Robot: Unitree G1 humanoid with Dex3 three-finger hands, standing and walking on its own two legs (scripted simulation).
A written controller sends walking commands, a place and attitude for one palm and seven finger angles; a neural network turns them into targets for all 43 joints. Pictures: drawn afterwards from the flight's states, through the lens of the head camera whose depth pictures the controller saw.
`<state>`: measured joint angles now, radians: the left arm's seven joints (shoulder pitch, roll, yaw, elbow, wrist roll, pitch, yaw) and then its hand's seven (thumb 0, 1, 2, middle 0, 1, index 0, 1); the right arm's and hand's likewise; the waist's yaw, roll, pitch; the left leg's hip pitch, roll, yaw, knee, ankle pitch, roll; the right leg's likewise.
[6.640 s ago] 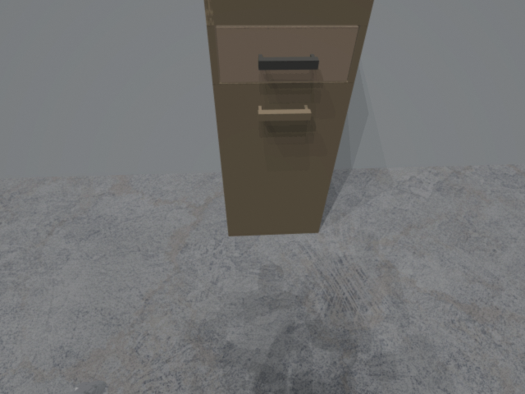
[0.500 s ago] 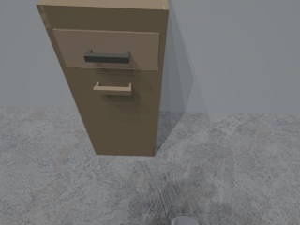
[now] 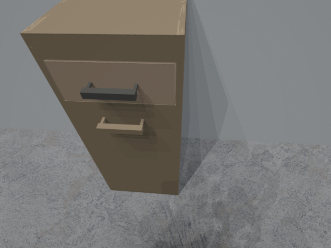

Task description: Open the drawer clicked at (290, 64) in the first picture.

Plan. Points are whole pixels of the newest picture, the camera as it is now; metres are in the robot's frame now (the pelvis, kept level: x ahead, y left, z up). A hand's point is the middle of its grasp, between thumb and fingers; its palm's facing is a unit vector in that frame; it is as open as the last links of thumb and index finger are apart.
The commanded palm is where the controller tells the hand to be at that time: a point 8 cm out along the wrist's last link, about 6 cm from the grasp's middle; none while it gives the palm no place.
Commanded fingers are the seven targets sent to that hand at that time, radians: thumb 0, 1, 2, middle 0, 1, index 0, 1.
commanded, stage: come to a stop and stand still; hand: left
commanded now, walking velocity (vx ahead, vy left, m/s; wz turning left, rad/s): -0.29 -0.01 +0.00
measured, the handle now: (110, 89) +0.53 +0.21 +0.09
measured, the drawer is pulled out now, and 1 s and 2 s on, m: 0.00 0.00 0.00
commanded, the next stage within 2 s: look again from close up in 1.38 s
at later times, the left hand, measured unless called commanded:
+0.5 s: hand out of the picture -0.02 +0.17 -0.17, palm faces +0.04 -0.96 -0.28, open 7.3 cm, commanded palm none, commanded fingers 0.00 0.90 0.90 -0.20 -0.30 -0.20 -0.30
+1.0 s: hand out of the picture -0.07 +0.18 -0.18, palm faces +0.09 -0.98 -0.19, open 7.3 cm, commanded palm none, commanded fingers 0.00 0.90 0.90 -0.20 -0.30 -0.20 -0.30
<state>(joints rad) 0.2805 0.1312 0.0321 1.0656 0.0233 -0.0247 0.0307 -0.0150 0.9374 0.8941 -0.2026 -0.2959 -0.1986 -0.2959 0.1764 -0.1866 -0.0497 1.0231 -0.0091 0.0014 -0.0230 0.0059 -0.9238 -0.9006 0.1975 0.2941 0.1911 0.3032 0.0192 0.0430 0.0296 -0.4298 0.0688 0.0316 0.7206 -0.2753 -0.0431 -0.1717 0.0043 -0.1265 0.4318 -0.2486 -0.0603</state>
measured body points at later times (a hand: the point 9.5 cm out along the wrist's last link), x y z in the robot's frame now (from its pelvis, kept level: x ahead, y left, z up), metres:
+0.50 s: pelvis -0.04 -0.03 -0.01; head -0.04 -0.05 +0.44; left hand -0.02 +0.22 -0.15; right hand +0.02 -0.26 -0.18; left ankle +0.05 +0.12 -0.73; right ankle -0.07 -0.13 -0.74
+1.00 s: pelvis -0.03 +0.01 +0.00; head -0.02 +0.01 +0.45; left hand -0.07 +0.23 -0.17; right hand +0.01 -0.22 -0.16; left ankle -0.06 +0.13 -0.74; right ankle -0.07 -0.13 -0.74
